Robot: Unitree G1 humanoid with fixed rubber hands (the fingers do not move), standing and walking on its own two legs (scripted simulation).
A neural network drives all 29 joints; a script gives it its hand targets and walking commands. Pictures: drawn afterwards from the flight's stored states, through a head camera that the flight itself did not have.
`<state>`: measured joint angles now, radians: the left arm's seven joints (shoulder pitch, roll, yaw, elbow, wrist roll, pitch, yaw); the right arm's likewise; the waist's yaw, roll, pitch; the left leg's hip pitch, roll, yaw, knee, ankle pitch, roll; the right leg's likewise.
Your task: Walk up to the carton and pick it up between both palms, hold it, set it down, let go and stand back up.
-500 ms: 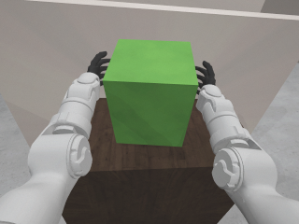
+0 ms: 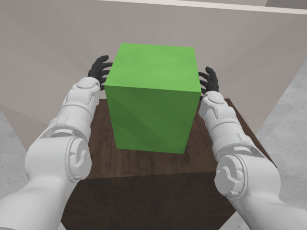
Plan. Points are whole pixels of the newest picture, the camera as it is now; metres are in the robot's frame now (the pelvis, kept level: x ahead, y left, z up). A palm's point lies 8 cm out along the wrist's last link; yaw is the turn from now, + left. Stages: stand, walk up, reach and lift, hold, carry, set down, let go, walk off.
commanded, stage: set down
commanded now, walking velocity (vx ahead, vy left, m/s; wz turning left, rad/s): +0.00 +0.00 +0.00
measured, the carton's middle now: (153, 100) +0.46 -0.04 +0.14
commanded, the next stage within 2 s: none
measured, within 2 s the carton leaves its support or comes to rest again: rests again in 1.54 s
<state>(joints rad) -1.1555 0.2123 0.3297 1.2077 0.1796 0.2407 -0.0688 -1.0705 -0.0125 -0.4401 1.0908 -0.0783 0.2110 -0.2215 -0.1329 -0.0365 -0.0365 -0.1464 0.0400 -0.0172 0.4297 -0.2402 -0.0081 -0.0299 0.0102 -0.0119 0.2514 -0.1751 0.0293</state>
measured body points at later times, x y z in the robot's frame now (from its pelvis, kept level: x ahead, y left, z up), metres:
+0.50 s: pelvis +0.00 +0.00 +0.00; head -0.01 +0.04 +0.45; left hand +0.48 +0.13 +0.19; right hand +0.42 -0.18 +0.18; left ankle +0.00 +0.12 -0.75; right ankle -0.02 -0.14 -0.75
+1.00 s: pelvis +0.01 +0.00 +0.00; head +0.02 +0.04 +0.45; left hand +0.50 +0.12 +0.17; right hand +0.43 -0.18 +0.15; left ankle +0.00 +0.12 -0.75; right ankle -0.02 -0.14 -0.75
